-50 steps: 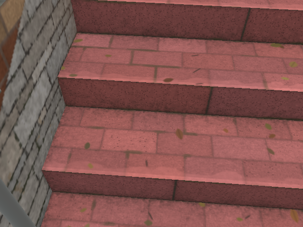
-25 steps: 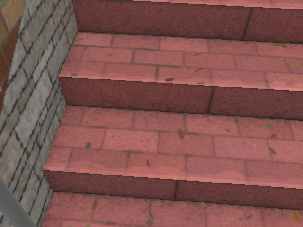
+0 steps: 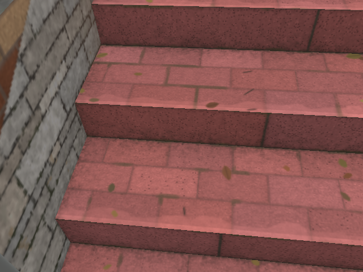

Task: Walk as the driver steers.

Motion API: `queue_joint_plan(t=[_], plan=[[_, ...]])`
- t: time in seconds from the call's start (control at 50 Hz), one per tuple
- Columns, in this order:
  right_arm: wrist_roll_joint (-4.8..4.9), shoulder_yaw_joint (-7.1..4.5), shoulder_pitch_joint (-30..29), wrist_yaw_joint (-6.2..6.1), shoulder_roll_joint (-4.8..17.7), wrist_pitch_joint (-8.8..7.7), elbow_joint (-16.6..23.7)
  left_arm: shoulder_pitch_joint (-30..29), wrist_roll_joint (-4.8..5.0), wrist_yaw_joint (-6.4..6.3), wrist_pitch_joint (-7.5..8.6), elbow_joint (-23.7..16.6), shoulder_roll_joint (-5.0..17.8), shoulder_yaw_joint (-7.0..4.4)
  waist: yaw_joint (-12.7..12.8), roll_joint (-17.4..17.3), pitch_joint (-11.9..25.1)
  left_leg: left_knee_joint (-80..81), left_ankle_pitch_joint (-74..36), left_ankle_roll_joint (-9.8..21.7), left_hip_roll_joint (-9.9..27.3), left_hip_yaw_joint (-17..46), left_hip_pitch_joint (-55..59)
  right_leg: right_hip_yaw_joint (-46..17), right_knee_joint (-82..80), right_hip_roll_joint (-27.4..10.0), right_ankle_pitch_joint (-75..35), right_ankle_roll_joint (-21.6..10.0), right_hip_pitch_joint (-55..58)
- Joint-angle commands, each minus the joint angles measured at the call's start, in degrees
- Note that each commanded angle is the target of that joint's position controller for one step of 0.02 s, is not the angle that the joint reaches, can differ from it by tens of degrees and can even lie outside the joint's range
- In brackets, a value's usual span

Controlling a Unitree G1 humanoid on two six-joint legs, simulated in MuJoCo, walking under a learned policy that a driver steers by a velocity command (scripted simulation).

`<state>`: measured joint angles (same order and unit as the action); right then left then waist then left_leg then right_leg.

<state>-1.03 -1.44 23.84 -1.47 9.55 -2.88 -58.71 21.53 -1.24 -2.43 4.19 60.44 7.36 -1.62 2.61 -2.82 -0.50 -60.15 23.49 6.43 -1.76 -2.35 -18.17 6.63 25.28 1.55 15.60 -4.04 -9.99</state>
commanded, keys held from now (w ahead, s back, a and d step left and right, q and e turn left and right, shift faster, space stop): w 1.00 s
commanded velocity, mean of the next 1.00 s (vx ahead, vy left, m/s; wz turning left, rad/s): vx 0.48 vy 0.00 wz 0.00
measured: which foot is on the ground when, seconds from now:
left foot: up 0.00-0.32, down 0.34-0.90, up 0.92-1.00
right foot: down 0.00-0.34, up 0.36-0.86, down 0.88-1.00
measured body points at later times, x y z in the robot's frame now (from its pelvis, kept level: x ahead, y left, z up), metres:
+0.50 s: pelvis +0.25 +0.06 +0.11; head +0.25 +0.05 +0.56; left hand +0.32 +0.29 -0.02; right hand +0.30 -0.18 -0.04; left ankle +0.29 +0.10 -0.57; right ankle +0.14 -0.08 -0.38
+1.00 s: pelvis +0.55 +0.03 +0.25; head +0.56 +0.06 +0.70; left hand +0.67 +0.25 +0.10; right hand +0.53 -0.20 +0.11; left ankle +0.39 +0.12 -0.29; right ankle +0.61 -0.02 -0.41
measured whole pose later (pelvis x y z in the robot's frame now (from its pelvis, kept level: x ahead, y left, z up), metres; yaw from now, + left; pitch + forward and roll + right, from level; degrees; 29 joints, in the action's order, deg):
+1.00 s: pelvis +0.55 +0.03 +0.25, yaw +1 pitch +2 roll -5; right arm -1.4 -2.6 26.6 0.3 6.7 -7.7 -55.1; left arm 7.5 -1.1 -2.1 0.8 52.4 9.2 -2.0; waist -0.4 -0.6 1.1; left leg -93.4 -0.1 6.3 -0.4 3.7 -27.8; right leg 14.0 59.7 5.0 26.0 -9.2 -36.8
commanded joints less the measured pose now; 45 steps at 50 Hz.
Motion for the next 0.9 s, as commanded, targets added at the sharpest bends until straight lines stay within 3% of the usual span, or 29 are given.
queue_joint_plan(t=[0.02,0.06,0.1,0.16,0.2,0.22,0.24,0.26,0.28,0.3,0.32,0.34,0.36,0.38,0.4,0.42,0.44,0.48,0.5,0.54,0.58,0.64,0.72,0.76,0.8,0.82,0.84,0.88,0.9], plan=[[-1.24,-0.54,-6.36,1.05,-0.17,-1.61,6.42,12.82,-0.67,0.39,-0.87,3.84,7.54,-1.72,0.68,6.32,-7.16,-38.74,-2.25,1.80,3.38,1.21,-37.64,-26.52,-17.10,-20.43,9.46,-12.34,15.52],[-1.60,-0.07,-9.70,1.38,-2.09,-0.79,9.24,11.60,-0.58,0.85,0.21,3.94,4.26,0.08,-2.09,3.79,-6.54,-48.58,-4.39,2.12,4.13,1.15,-42.21,-18.64,-15.43,-17.34,3.26,-8.41,10.24],[-0.87,1.24,-13.04,0.43,-5.64,0.91,12.50,12.68,-1.19,1.60,0.95,4.66,5.59,0.41,-2.14,5.87,-5.60,-63.97,0.21,2.40,2.49,-0.79,-48.62,-16.35,-15.27,-18.42,-1.33,-8.19,5.91],[0.00,3.16,-24.38,-1.22,-6.39,2.05,20.49,11.74,-1.23,2.46,2.02,4.90,5.89,1.70,-2.21,7.64,-10.31,-68.39,5.82,2.51,3.88,-0.51,-60.84,-14.20,-18.66,-18.35,4.28,-6.92,1.56],[0.53,4.62,-30.45,-1.34,-6.25,1.67,25.90,12.25,-0.26,2.54,1.82,5.59,6.16,2.52,-2.73,4.88,-12.39,-53.80,6.42,2.05,7.15,-3.08,-61.76,-9.88,-22.22,-15.48,6.18,-4.39,-1.24],[0.70,5.62,-32.98,-1.03,-6.98,1.64,28.65,14.24,0.93,1.72,1.43,7.36,4.43,3.32,-2.25,6.85,-12.70,-48.01,6.05,2.28,8.13,-4.92,-58.39,-9.17,-24.67,-13.77,-0.38,-4.74,-3.33],[1.15,5.80,-31.80,0.52,-4.52,1.35,29.09,13.22,2.60,0.78,0.97,6.68,4.34,3.81,-2.36,4.80,-11.66,-32.12,4.00,1.48,7.39,-10.37,-44.90,-6.22,-30.97,-11.45,-14.87,-7.50,-8.73],[2.19,7.31,-31.93,0.96,-8.18,1.02,29.50,11.68,3.59,-0.43,0.25,6.37,4.22,3.87,-3.00,6.09,-8.76,-17.72,2.00,2.28,6.81,-10.05,-26.04,-4.13,-34.25,-11.43,-26.50,-8.38,-14.45],[2.44,6.03,-28.41,1.22,-5.57,0.65,27.13,14.15,3.92,-0.35,0.66,4.56,6.31,3.94,-3.29,4.92,-0.08,-15.73,0.78,2.18,0.72,-14.39,-12.24,-2.78,-25.94,-11.39,-63.32,-9.13,-10.17],[2.13,4.82,-18.38,0.72,-3.18,1.11,23.66,14.54,2.94,0.03,1.36,4.13,13.50,1.99,-8.50,11.75,8.87,-13.76,1.93,3.03,-1.94,-13.17,-7.23,-2.27,-13.79,-14.26,-89.38,-8.82,0.59],[1.46,3.32,-6.18,0.75,-0.21,1.31,20.42,11.94,3.76,0.44,1.93,2.99,18.79,-0.06,-14.06,17.02,18.71,-8.44,2.36,3.76,-3.57,-9.80,-1.28,-2.34,-1.33,-17.27,-101.85,-8.21,10.90],[-0.41,1.74,0.01,0.82,3.53,1.21,17.84,10.09,3.85,1.55,2.56,2.21,19.47,-1.35,-17.02,17.48,23.29,-0.73,3.41,5.26,-2.63,-1.80,3.81,-2.68,13.18,-16.14,-96.92,-6.33,13.27],[-1.68,-0.50,4.13,0.09,9.68,1.06,14.55,11.63,4.23,3.48,3.25,-0.79,13.86,-0.93,-15.21,3.05,24.98,13.43,17.49,10.10,9.78,25.26,13.96,-4.50,32.49,-8.99,-74.96,-3.71,-5.17],[-1.62,-2.78,4.20,-0.51,14.99,2.86,11.70,7.14,1.37,6.04,3.67,-2.87,9.50,-1.35,-14.13,-10.54,23.24,42.78,29.01,13.41,18.04,56.57,15.03,-9.12,55.64,3.01,-11.84,-2.40,-17.47],[-0.47,-3.46,-4.41,-0.09,14.72,2.23,10.73,5.84,-1.43,6.00,3.35,-5.17,5.24,-1.67,-8.18,-5.74,17.85,47.64,34.42,9.73,20.98,62.34,8.17,-20.49,76.52,1.23,-11.57,-2.43,-25.20],[0.38,-2.39,-10.49,0.52,9.80,1.11,8.87,2.45,-2.19,5.41,3.03,-9.51,3.21,-1.13,-2.88,-1.87,7.42,45.97,33.98,7.65,19.89,52.76,-2.36,-15.83,81.56,-1.16,-14.32,-2.80,-30.60],[0.02,-1.58,-10.14,0.91,4.84,-0.23,4.95,-3.53,-2.35,4.19,2.59,-12.37,0.94,-0.68,-2.46,3.70,0.06,41.55,24.87,5.97,18.42,40.75,-7.30,-13.62,84.87,-2.17,-13.95,-4.25,-36.55],[-0.84,0.06,-4.26,0.84,-2.89,-2.10,-2.92,-5.35,-1.07,2.48,1.12,-14.67,-2.75,0.79,-0.90,5.21,-2.73,38.85,6.31,3.18,14.34,24.78,-5.21,-12.99,93.77,-1.83,-13.82,-5.92,-46.29],[-0.66,0.28,-1.21,1.13,-3.73,-2.87,-5.69,-6.20,-1.14,2.08,0.41,-16.00,-6.33,2.34,-0.12,3.94,-3.47,37.71,-0.96,1.26,12.62,19.04,-3.38,-14.71,96.13,-1.60,-13.41,-7.03,-51.32],[-0.14,0.90,-0.16,1.65,-4.93,-4.30,-7.37,-5.48,-0.30,1.57,-0.87,-15.14,-5.35,2.63,1.12,5.32,-5.52,37.75,-9.62,-1.91,11.31,10.92,-3.56,-15.42,92.20,-1.78,-12.54,-6.36,-56.38],[0.45,1.57,-1.24,2.23,-3.08,-5.56,-7.36,-10.64,0.14,1.28,-2.30,-17.07,-3.22,2.58,1.67,3.23,-6.10,41.27,-18.08,-4.61,7.87,2.82,-9.17,-9.54,82.79,-0.48,-13.75,-4.86,-53.36],[1.69,2.09,9.32,1.25,-0.31,-6.82,-10.49,-19.60,0.40,0.16,-3.65,-19.69,-6.56,3.92,-1.53,-4.17,-4.62,43.72,-26.18,-0.62,10.76,5.48,1.18,-3.54,99.28,0.02,-6.61,-4.96,-68.29],[1.62,1.86,15.61,-0.82,0.48,-5.85,-11.22,-32.36,-1.03,0.46,-3.51,-27.14,-4.37,5.13,-3.73,-0.93,-5.03,49.58,-23.02,-0.92,11.02,7.30,10.33,0.08,84.83,-4.96,-1.94,-4.58,-72.35],[2.15,1.01,19.52,-3.04,1.89,-5.62,-11.35,-34.15,-0.88,1.47,-4.17,-27.69,-3.87,5.23,-6.15,-0.52,-1.39,57.56,-39.29,1.71,14.02,7.19,17.18,3.76,71.43,-6.38,1.42,-4.20,-63.06],[2.18,1.57,17.77,-3.86,1.27,-4.56,-8.87,-33.01,1.05,2.37,-4.36,-25.62,-6.60,6.13,-5.14,0.38,4.11,53.87,-67.40,1.08,12.62,0.05,21.42,7.63,55.84,-3.00,5.11,-5.80,-47.77],[1.98,1.31,16.66,-3.67,2.81,-4.61,-7.43,-27.82,2.19,1.82,-4.41,-23.16,-7.07,6.26,-1.75,-4.33,7.27,48.98,-92.36,1.27,13.25,-2.99,18.68,10.35,51.08,0.77,5.73,-7.38,-34.73],[1.78,0.74,16.85,-3.04,5.19,-5.46,-6.07,-21.25,2.89,0.69,-5.06,-21.52,-3.91,5.03,1.90,-8.95,11.38,41.62,-111.79,2.32,15.96,-1.60,18.75,10.03,47.93,4.13,9.21,-8.36,-24.51],[3.18,-0.98,12.17,-0.39,9.28,-6.93,-2.61,-6.97,0.14,0.65,-5.02,-16.57,3.19,1.96,8.72,-12.43,17.57,20.00,-112.65,2.67,17.39,-0.51,21.52,4.37,32.22,5.38,9.86,-10.67,-10.52],[2.89,-0.97,14.61,1.40,7.21,-7.62,-0.34,0.03,-0.66,0.24,-4.42,-13.45,7.02,-0.12,9.04,-7.56,20.79,2.78,-93.65,0.67,12.15,1.03,1.90,-16.87,27.38,-5.17,18.85,-15.47,5.35]])
Velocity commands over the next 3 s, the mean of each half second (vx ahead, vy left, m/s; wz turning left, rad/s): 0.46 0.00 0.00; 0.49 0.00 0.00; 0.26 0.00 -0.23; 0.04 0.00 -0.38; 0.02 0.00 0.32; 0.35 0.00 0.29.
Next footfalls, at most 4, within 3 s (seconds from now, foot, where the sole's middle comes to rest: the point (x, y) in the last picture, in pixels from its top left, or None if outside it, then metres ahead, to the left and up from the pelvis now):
0.34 left None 0.33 0.11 -0.61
0.88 right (213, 189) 0.65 -0.02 -0.44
1.38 left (166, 83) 0.96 0.14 -0.28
1.86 right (261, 94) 0.90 -0.17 -0.28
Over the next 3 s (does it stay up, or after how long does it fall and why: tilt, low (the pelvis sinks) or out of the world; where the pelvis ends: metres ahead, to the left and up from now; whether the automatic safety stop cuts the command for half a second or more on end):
stays up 1.01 -0.03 0.50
